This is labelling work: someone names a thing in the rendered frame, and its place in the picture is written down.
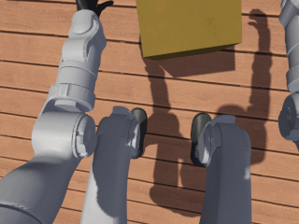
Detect robot right upper arm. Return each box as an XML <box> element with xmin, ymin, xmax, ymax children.
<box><xmin>278</xmin><ymin>91</ymin><xmax>299</xmax><ymax>151</ymax></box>

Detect robot left hand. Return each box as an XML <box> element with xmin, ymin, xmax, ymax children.
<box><xmin>76</xmin><ymin>0</ymin><xmax>114</xmax><ymax>19</ymax></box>

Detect robot right foot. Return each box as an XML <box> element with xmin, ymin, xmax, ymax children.
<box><xmin>190</xmin><ymin>113</ymin><xmax>211</xmax><ymax>167</ymax></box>

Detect carton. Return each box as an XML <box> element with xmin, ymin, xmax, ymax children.
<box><xmin>135</xmin><ymin>0</ymin><xmax>243</xmax><ymax>61</ymax></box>

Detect right robot forearm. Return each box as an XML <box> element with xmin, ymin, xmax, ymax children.
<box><xmin>278</xmin><ymin>0</ymin><xmax>299</xmax><ymax>93</ymax></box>

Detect right robot shin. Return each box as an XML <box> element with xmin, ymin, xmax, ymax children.
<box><xmin>195</xmin><ymin>114</ymin><xmax>251</xmax><ymax>161</ymax></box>

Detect left robot forearm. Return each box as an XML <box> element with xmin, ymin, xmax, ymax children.
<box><xmin>31</xmin><ymin>9</ymin><xmax>107</xmax><ymax>149</ymax></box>

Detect robot left upper arm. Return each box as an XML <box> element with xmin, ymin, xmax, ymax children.
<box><xmin>0</xmin><ymin>111</ymin><xmax>97</xmax><ymax>224</ymax></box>

